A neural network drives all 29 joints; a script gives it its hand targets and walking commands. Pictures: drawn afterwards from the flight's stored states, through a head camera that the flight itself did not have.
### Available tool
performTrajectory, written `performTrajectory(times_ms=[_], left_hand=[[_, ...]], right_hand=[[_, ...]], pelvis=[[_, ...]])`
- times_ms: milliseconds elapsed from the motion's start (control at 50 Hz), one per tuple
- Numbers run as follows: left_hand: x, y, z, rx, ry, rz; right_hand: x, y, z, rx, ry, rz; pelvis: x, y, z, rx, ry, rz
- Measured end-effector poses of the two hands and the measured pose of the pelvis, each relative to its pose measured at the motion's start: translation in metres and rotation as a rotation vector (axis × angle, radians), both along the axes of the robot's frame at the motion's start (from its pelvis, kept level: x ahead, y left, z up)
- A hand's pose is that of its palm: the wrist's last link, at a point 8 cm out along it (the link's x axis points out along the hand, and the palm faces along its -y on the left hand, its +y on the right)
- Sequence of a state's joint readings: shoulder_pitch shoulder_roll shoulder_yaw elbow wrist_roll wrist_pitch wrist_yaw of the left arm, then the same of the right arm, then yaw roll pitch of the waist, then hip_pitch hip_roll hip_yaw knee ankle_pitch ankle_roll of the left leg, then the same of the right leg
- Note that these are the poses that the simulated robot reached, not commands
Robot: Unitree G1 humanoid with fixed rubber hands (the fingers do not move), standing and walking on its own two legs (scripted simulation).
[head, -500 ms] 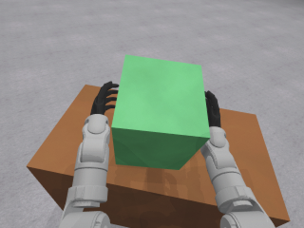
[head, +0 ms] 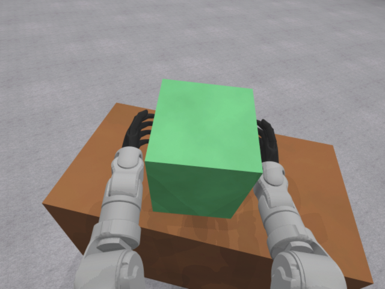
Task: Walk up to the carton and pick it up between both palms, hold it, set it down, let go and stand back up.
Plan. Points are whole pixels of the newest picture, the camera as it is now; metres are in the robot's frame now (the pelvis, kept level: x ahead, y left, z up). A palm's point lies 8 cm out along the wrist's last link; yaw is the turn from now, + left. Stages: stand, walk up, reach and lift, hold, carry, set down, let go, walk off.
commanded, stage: set down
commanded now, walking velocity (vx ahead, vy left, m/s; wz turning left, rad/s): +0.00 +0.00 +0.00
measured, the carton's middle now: (199, 154) +0.41 +0.01 +0.06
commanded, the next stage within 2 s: none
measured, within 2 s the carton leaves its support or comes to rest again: neither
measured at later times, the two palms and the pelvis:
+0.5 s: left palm (136, 154) +0.40 +0.16 +0.05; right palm (259, 157) +0.40 -0.13 +0.06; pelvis +0.02 -0.01 +0.00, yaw -1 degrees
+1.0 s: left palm (139, 159) +0.41 +0.16 +0.02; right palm (257, 163) +0.41 -0.13 +0.03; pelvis +0.02 +0.00 +0.00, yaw -2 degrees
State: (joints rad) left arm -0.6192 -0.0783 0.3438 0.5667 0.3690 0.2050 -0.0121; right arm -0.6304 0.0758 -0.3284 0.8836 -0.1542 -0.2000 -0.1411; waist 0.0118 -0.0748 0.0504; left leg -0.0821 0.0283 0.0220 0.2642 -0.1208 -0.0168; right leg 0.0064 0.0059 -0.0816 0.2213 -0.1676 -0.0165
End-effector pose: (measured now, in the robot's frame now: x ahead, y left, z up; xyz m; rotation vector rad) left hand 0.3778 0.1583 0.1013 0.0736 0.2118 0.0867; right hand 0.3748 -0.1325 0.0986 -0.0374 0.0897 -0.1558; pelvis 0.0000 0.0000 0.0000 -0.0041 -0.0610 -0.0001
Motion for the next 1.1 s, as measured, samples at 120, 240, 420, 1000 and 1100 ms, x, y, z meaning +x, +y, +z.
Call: performTrajectory(times_ms=[120,240,420,1000,1100], left_hand=[[0.006,-0.005,-0.011,-0.021,0.017,-0.002],[0.011,-0.006,-0.024,-0.009,0.037,0.002],[0.014,0.0,-0.046,-0.017,0.058,0.031],[0.027,-0.001,-0.08,-0.014,0.067,0.022],[0.031,0.0,-0.082,-0.01,0.079,0.026]], right_hand=[[0.005,-0.005,-0.006,0.0,0.02,-0.006],[0.012,-0.006,-0.019,0.004,0.042,0.001],[0.024,0.0,-0.035,-0.005,0.064,0.029],[0.033,-0.001,-0.065,-0.024,0.088,0.02],[0.039,0.0,-0.064,-0.015,0.103,0.024]], pelvis=[[0.003,0.0,0.0,0.001,0.02,-0.013],[0.007,-0.001,0.0,0.001,0.05,-0.026],[0.015,-0.005,0.0,0.002,0.097,-0.021],[0.015,-0.002,-0.003,-0.001,0.256,-0.03],[0.015,-0.002,-0.003,0.0,0.261,-0.029]])
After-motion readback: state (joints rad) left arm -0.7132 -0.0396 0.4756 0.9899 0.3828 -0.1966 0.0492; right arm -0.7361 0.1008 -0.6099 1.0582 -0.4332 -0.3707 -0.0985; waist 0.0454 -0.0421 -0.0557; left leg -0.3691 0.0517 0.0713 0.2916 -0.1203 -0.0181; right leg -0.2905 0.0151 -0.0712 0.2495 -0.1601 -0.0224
